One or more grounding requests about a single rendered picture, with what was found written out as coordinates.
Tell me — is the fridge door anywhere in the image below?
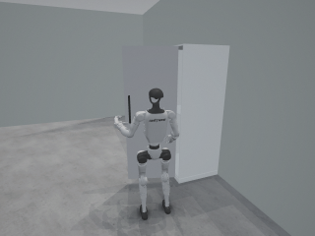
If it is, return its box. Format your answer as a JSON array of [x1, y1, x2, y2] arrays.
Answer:
[[121, 45, 179, 179]]

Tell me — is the robot right forearm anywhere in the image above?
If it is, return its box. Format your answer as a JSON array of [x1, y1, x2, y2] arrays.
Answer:
[[168, 133, 180, 142]]

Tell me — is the robot left forearm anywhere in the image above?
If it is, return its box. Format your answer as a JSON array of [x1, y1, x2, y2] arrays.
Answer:
[[114, 121, 130, 137]]

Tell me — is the left robot thigh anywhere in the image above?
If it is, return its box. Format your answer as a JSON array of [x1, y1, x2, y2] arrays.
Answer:
[[137, 150, 149, 186]]

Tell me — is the humanoid robot head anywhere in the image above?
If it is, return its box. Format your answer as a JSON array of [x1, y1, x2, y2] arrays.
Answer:
[[147, 88, 165, 114]]

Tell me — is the robot right upper arm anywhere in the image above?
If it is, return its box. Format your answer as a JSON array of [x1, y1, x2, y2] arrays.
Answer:
[[165, 110, 179, 138]]

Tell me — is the robot left upper arm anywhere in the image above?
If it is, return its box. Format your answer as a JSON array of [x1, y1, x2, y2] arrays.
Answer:
[[126, 111, 146, 138]]

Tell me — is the left robot hand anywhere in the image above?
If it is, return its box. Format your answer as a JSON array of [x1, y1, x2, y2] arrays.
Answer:
[[114, 116, 128, 125]]

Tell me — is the handle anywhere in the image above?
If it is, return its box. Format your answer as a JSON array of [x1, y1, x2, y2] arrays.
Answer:
[[128, 95, 131, 124]]

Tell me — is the right robot hand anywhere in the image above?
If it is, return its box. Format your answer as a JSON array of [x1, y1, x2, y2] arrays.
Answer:
[[164, 135, 172, 144]]

